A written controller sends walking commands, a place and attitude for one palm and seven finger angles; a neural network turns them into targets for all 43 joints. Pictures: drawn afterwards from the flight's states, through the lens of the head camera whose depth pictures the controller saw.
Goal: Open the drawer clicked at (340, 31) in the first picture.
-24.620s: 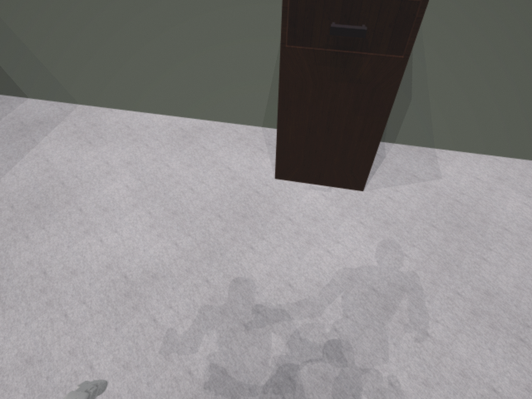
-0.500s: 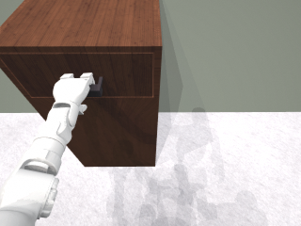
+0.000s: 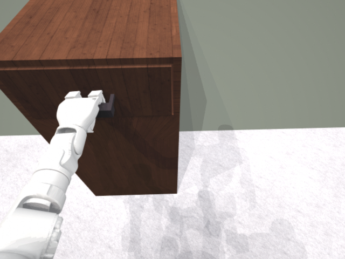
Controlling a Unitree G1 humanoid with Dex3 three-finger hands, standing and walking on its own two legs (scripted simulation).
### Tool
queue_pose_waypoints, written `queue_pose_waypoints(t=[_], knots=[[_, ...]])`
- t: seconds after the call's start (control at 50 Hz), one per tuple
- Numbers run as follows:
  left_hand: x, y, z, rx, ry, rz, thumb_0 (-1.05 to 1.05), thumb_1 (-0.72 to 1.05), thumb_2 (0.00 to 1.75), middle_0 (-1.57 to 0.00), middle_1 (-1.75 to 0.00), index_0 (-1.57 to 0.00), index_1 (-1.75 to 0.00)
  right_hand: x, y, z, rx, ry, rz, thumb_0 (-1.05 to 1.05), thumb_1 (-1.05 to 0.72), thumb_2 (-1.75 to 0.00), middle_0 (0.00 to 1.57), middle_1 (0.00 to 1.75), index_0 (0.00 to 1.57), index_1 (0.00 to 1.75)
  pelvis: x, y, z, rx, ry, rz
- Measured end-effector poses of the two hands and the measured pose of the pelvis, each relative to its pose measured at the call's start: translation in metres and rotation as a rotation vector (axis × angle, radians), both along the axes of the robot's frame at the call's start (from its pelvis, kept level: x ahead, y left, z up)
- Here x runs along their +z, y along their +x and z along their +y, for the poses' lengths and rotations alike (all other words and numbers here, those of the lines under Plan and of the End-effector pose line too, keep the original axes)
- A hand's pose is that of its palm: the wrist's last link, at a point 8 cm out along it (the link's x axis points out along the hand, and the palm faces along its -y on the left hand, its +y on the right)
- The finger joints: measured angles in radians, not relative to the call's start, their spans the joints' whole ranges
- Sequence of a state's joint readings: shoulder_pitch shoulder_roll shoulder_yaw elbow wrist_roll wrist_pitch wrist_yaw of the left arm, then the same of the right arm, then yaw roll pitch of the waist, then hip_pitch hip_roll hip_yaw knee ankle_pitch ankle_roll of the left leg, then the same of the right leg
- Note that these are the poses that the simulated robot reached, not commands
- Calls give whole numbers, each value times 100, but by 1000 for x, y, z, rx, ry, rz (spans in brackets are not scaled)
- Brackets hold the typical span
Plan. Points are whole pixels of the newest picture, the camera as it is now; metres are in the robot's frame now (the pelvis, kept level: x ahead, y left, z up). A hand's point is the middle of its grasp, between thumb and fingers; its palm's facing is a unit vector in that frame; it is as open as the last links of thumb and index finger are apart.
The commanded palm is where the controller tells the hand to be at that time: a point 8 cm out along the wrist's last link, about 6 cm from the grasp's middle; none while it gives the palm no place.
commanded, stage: pull the drawer open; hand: left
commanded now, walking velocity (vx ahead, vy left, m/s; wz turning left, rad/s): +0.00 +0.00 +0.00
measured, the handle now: (91, 104) +0.49 +0.22 +0.06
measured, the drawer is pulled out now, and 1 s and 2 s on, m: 0.01 0.12 0.26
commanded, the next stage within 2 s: none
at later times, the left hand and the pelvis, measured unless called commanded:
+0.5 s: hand (82, 146) +0.37 +0.22 +0.04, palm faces -0.01 -0.08 -1.00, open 6.2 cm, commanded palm +0.33 +0.22 +0.10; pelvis +0.01 +0.00 +0.00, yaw +1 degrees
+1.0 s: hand (77, 166) +0.32 +0.21 +0.05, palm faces -0.01 -0.09 -1.00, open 6.2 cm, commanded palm +0.28 +0.22 +0.10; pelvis +0.00 -0.01 +0.01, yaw +1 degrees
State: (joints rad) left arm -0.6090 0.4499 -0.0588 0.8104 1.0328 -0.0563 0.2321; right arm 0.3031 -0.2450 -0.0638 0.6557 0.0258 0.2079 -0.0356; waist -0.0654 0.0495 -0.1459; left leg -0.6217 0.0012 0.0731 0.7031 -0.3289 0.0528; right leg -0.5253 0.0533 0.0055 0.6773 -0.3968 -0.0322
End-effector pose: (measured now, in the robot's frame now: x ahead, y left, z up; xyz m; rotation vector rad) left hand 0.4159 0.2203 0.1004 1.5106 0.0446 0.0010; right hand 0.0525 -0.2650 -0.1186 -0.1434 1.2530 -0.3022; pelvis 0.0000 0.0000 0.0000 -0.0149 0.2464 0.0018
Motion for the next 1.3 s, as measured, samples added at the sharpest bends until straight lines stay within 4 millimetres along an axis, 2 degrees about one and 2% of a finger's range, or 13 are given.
queue_pose_waypoints(t=[0.16, 0.44, 0.6, 0.76, 1.0, 1.14, 1.3], knots=[[-1, -18, 0, -4, -10, -15, 1, 65, 77, -28, -135, -36, -131, 2, 17, 3, 12, 14, -38, 1, -91, -90, 20, 30, 20, 30, 2, 4, 2, -4, 2, -16], [-2, -53, -1, 5, -12, -18, 1, 64, 78, -28, -135, -36, -132, 12, 73, 12, 93, 29, -170, 1, -91, -90, 20, 30, 20, 30, 4, 6, 0, 10, 7, -53], [-2, -80, -1, 11, -20, -20, 2, 64, 78, -27, -135, -36, -131, 15, 96, 18, 138, 46, -231, 1, -91, -90, 20, 30, 20, 30, 5, 6, -2, 15, 11, -74], [-2, -99, -2, 20, -19, -24, 2, 64, 79, -27, -135, -37, -132, 15, 106, 22, 180, 53, -250, 1, -91, -90, 20, 30, 20, 30, 5, 2, -7, 26, 15, -92], [-1, -117, -2, 28, -25, -15, 2, 64, 78, -27, -135, -37, -131, 17, 107, 18, 180, 56, -279, 1, -91, -90, 20, 30, 20, 30, 6, 1, -12, 15, 20, -105], [-2, -139, -3, 31, -37, -24, 3, 64, 78, -26, -135, -38, -131, 19, 111, 14, 188, 53, -299, 1, -91, -90, 20, 30, 20, 30, 6, 3, -12, 11, 23, -109], [-2, -163, -4, 42, -40, -39, 3, 63, 80, -26, -135, -38, -132, 20, 126, 20, 227, 61, -333, 1, -91, -90, 20, 30, 20, 30, 5, 2, -13, 17, 24, -116]])
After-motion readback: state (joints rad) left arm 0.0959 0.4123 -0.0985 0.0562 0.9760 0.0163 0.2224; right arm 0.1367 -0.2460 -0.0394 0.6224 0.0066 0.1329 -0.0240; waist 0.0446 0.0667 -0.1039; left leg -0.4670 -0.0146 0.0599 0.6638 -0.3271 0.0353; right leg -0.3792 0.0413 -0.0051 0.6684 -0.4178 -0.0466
